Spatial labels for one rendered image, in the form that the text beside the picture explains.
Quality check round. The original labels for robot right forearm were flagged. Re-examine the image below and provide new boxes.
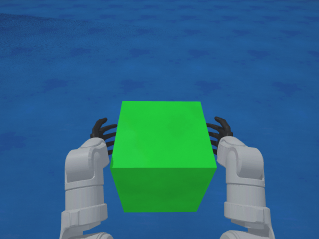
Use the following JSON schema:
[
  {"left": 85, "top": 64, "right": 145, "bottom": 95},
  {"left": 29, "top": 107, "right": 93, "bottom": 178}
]
[{"left": 217, "top": 136, "right": 275, "bottom": 239}]

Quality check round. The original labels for robot left forearm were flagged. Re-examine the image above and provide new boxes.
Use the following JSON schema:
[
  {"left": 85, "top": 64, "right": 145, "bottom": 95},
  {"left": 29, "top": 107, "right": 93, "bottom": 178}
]
[{"left": 59, "top": 137, "right": 110, "bottom": 239}]

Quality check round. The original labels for left robot hand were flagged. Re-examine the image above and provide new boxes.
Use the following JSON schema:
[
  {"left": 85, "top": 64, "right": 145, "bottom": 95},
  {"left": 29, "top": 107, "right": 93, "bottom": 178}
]
[{"left": 90, "top": 117, "right": 117, "bottom": 155}]

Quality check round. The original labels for right robot hand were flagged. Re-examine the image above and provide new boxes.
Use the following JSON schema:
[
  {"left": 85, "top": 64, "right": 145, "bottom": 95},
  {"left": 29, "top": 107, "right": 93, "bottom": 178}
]
[{"left": 206, "top": 116, "right": 233, "bottom": 155}]

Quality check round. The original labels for carton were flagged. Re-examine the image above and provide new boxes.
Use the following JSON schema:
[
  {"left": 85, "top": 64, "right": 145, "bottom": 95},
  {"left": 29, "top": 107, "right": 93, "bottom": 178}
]
[{"left": 110, "top": 101, "right": 217, "bottom": 213}]

